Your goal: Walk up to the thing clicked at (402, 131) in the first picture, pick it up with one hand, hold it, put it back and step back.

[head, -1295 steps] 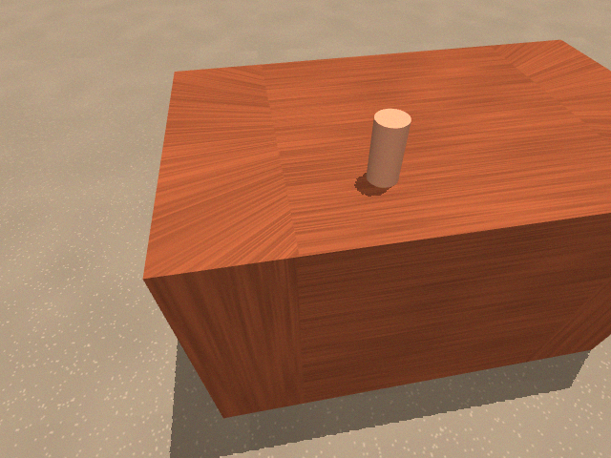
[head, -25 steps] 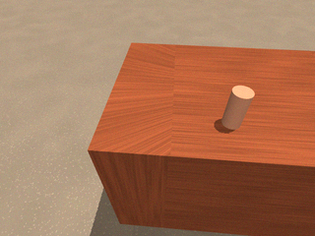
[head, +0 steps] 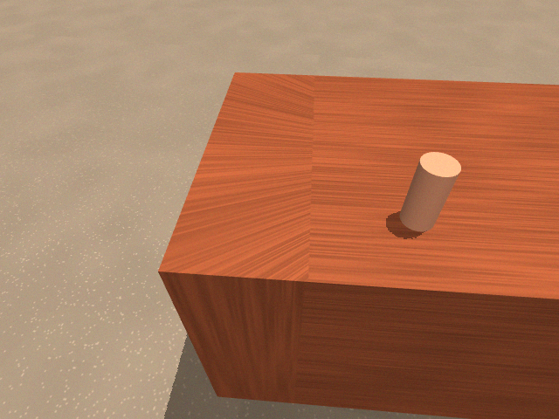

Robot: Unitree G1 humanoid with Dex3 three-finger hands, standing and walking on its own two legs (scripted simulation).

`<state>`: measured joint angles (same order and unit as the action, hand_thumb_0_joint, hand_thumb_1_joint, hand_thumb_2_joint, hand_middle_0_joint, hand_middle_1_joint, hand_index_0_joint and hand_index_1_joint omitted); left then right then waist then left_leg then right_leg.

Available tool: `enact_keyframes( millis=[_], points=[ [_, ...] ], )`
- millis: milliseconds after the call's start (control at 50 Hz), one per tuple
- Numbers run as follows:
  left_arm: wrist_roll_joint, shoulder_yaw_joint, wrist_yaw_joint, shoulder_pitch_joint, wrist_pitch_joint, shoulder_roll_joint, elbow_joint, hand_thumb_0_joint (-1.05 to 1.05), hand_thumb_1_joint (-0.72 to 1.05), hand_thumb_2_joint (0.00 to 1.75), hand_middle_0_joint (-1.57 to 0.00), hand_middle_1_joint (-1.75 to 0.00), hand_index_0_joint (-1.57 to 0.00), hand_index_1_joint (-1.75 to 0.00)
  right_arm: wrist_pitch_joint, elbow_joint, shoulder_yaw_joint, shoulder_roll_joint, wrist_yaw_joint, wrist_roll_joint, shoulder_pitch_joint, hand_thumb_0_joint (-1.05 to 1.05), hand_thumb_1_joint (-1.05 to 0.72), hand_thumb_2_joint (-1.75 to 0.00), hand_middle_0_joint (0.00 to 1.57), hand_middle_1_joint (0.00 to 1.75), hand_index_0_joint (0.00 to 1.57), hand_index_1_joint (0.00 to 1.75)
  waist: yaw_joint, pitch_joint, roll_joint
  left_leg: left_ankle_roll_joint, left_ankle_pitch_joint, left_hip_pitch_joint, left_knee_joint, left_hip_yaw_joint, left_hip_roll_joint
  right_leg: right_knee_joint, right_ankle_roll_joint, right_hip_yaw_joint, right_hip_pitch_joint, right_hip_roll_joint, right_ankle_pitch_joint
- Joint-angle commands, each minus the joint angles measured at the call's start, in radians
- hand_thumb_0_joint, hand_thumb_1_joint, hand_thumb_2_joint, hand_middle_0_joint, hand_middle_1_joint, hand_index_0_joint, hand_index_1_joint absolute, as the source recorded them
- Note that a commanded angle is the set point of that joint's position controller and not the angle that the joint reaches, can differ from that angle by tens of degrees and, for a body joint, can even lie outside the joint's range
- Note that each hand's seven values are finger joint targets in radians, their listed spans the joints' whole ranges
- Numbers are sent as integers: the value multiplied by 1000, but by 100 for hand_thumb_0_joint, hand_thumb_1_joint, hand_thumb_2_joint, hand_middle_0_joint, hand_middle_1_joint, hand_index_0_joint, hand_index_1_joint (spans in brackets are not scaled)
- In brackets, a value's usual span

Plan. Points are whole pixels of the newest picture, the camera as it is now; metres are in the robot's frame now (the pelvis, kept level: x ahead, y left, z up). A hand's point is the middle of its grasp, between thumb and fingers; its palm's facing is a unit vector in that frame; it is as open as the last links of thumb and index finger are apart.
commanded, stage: home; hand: right
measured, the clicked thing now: (427, 193) +0.51 -0.23 +0.04
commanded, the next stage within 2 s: stand in 0.22 s
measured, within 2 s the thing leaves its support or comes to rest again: neither
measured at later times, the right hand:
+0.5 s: hand out of the picture +0.06 -0.26 -0.16, palm faces -0.04 +0.93 -0.35, open 15.8 cm
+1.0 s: hand out of the picture +0.07 -0.26 -0.16, palm faces -0.03 +0.94 -0.35, open 7.5 cm
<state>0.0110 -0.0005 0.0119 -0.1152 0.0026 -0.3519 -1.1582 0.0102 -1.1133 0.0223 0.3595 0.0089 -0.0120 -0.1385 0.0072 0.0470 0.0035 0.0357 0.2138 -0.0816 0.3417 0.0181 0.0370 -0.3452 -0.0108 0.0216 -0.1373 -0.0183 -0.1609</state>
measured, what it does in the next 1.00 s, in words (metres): stands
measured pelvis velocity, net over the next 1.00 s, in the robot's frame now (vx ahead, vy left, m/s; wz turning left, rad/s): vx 0.01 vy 0.00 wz -0.01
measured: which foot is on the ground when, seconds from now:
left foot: down 0.00-1.00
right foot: down 0.00-1.00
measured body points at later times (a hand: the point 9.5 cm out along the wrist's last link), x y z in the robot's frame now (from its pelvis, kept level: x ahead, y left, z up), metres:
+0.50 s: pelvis +0.00 +0.00 +0.00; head +0.01 +0.00 +0.45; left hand +0.07 +0.30 -0.13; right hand +0.06 -0.31 -0.13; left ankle -0.02 +0.14 -0.75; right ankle +0.02 -0.13 -0.75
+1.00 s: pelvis +0.01 +0.00 +0.00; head +0.02 +0.00 +0.45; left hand +0.08 +0.30 -0.13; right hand +0.07 -0.31 -0.13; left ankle -0.02 +0.14 -0.75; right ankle +0.02 -0.13 -0.75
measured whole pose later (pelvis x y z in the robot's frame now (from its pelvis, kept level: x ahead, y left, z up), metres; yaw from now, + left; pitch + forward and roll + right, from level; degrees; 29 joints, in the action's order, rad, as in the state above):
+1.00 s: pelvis +0.01 +0.00 +0.00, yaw +0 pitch -2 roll +0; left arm 0.01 -0.01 0.01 -0.11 0.00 -0.35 -1.15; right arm 0.00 -1.12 0.01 0.36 0.01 -0.01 -0.14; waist 0.00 0.05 0.00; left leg 0.04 0.21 -0.07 0.32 0.01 0.04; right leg -0.34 -0.01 0.02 -0.14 -0.01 -0.17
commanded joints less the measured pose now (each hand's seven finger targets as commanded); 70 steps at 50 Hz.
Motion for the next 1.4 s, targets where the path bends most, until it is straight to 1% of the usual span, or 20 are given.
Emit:
enact_keyframes(
  millis=[0, 60, 120, 160, 220, 300, 340, 360, 480, 500, 580, 600, 660, 760, 840, 880, 1160, 1240, 1300, 1380],
  points=[
    [0, -34, -18, 40, 20, -209, 52, 0, 90, 90, -20, -30, -20, -30, 21, 50, -45, 220, 12, 1, 25, 0, 53, -6, 5, 5, 5, 5, 1, -70, -6, -48, -177, -37, -57, 62, 97, 44, 23, -89, 58, -109, 161],
    [-1, -34, -19, 44, 19, -209, 48, 0, 90, 90, -20, -30, -20, -30, 17, 48, -45, 214, 11, 0, 27, 0, 56, -5, 5, 5, 5, 5, 0, -54, 2, -46, -139, -44, -61, 61, 91, 54, 24, -90, 45, -108, 114],
    [-3, -36, -18, 43, 20, -209, 52, 0, 90, 90, -20, -30, -20, -30, 19, 47, -45, 217, 10, -1, 26, 0, 54, -6, 5, 5, 5, 5, 0, -58, -17, -46, -154, -54, -65, 58, 91, 54, 25, -94, 64, -112, 144],
    [-1, -35, -19, 40, 19, -209, 50, 0, 90, 90, -20, -30, -20, -30, 18, 46, -46, 213, 11, 0, 31, 0, 54, -6, 5, 5, 5, 5, 0, -47, -7, -45, -132, -44, -68, 56, 89, 57, 25, -92, 40, -110, 124],
    [-2, -37, -18, 42, 18, -209, 56, 0, 90, 90, -20, -30, -20, -30, 21, 46, -47, 217, 11, -1, 26, 0, 53, -6, 5, 5, 5, 5, 1, -55, -16, -46, -156, -54, -74, 59, 96, 48, 26, -90, 57, -111, 137],
    [-1, -36, -18, 44, 17, -210, 56, 0, 90, 90, -20, -30, -20, -30, 19, 46, -48, 213, 9, -1, 29, 0, 53, -6, 5, 5, 5, 5, 2, -47, -5, -46, -112, -56, -82, 61, 93, 56, 25, -86, 45, -106, 83],
    [0, -38, -17, 54, 17, -210, 57, 0, 90, 90, -20, -30, -20, -30, 20, 46, -49, 213, 9, -2, 25, 0, 37, -22, 20, 21, 20, 21, -2, -47, -3, -48, -113, -61, -80, 59, 94, 55, 29, -91, 51, -109, 97],
    [-2, -37, -16, 45, 16, -206, 55, 0, 90, 90, -20, -30, -20, -30, 20, 45, -48, 213, 9, -2, 29, 0, 29, -30, 20, 29, 20, 29, 2, -43, -14, -46, -100, -58, -83, 56, 91, 57, 29, -94, 42, -110, 91],
    [-2, -37, -16, 41, 21, -209, 57, 0, 90, 90, -20, -30, -20, -30, 20, 47, -50, 213, 6, 2, 32, 0, -19, -78, 20, 30, 20, 30, 2, -60, -2, -48, -130, -35, -72, 54, 91, 59, 31, -95, 45, -112, 134],
    [-3, -38, -17, 43, 21, -216, 58, 0, 90, 90, -20, -30, -20, -30, 20, 46, -50, 206, 7, 1, 24, 0, -27, -86, 20, 30, 20, 30, -1, -57, 9, -44, -113, -30, -78, 54, 89, 59, 30, -95, 33, -109, 108],
    [-1, -39, -18, 40, 22, -213, 58, 0, 90, 90, -20, -30, -20, -30, 16, 45, -53, 212, 6, 0, 25, 0, -59, -90, 20, 30, 20, 30, -3, -52, 6, -48, -85, -38, -74, 54, 89, 68, 31, -98, 35, -109, 94],
    [-2, -42, -18, 50, 22, -220, 60, 0, 90, 90, -20, -30, -20, -30, 16, 49, -52, 208, 6, -1, 26, 0, -67, -90, 20, 30, 20, 30, -4, -53, 12, -49, -106, -43, -72, 51, 90, 63, 35, -104, 48, -115, 132],
    [-4, -42, -16, 39, 20, -217, 56, 0, 90, 90, -20, -30, -20, -30, 16, 43, -49, 206, 6, -1, 17, 0, -90, -90, 20, 30, 20, 30, -3, -42, -6, -47, -79, -54, -80, 49, 86, 68, 31, -102, 44, -110, 99],
    [-3, -42, -16, 40, 20, -209, 58, 0, 90, 90, -20, -30, -20, -30, 19, 47, -48, 208, 7, 0, 24, 0, -90, -90, 20, 30, 20, 30, 1, -54, -16, -45, -116, -41, -77, 52, 91, 56, 33, -99, 51, -112, 133],
    [-3, -45, -16, 41, 18, -215, 58, 0, 90, 90, -20, -30, -20, -30, 17, 46, -50, 205, 7, 0, 21, 0, -90, -90, 20, 30, 20, 30, -1, -38, -7, -46, -75, -53, -81, 51, 88, 64, 34, -100, 35, -109, 85],
    [-1, -43, -16, 34, 19, -210, 57, 0, 90, 90, -20, -30, -20, -30, 17, 49, -50, 208, 6, 1, 25, 0, -90, -90, 20, 30, 20, 30, 0, -40, -2, -46, -94, -43, -80, 55, 91, 63, 32, -95, 29, -106, 90],
    [-4, -42, -19, 37, 23, -214, 67, 0, 90, 90, -20, -30, -20, -30, 20, 53, -51, 205, 7, 1, 22, 0, -90, -90, 20, 30, 20, 30, -4, -87, -1, -45, -207, -8, -61, 46, 98, 40, 31, -92, 62, -116, 224],
    [-6, -42, -19, 39, 19, -211, 65, 0, 90, 90, -20, -30, -20, -30, 19, 48, -52, 207, 8, 0, 26, 0, -90, -90, 20, 30, 20, 30, -1, -60, -9, -42, -158, -23, -76, 49, 97, 47, 31, -92, 49, -112, 164],
    [-5, -41, -18, 40, 20, -208, 67, 0, 90, 90, -20, -30, -20, -30, 19, 48, -52, 205, 8, -1, 24, 0, -90, -90, 20, 30, 20, 30, -1, -44, -10, -43, -138, -35, -79, 47, 93, 58, 29, -98, 41, -114, 152],
    [-4, -42, -19, 41, 20, -206, 69, 0, 90, 90, -20, -30, -20, -30, 19, 51, -56, 208, 7, -1, 30, 0, -90, -90, 20, 30, 20, 30, 1, -68, -13, -47, -162, -30, -74, 46, 97, 48, 33, -95, 58, -115, 175]
  ],
)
